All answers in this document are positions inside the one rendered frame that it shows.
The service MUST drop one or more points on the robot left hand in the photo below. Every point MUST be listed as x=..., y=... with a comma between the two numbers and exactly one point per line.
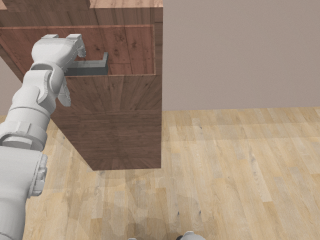
x=62, y=52

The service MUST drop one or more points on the robot left upper arm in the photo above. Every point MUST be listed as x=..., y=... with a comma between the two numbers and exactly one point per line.
x=22, y=175

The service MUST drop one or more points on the cabinet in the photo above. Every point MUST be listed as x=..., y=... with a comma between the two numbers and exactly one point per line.
x=114, y=121

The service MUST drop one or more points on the right robot shin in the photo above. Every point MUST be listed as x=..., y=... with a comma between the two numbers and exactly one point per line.
x=188, y=233

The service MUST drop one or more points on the handle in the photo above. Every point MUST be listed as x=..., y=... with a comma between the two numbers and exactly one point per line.
x=46, y=5
x=89, y=67

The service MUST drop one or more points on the drawer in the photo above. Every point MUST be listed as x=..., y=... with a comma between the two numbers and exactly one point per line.
x=130, y=47

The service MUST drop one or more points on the robot left forearm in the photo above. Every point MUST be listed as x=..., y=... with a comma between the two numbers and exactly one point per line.
x=29, y=115

